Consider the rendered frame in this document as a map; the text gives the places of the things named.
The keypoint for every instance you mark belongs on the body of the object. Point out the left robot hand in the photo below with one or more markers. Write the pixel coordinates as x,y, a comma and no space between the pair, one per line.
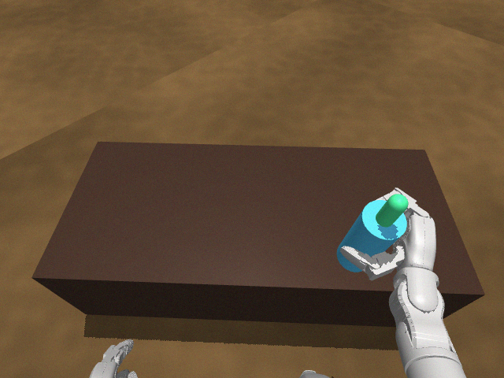
112,359

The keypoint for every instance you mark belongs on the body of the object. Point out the bottle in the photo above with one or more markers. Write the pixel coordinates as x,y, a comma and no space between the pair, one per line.
378,226

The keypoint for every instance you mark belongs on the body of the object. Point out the right robot arm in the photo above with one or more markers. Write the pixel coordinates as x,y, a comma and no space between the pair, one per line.
423,342

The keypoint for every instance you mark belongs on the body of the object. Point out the right robot hand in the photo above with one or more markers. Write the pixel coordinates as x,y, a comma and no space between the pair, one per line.
416,247

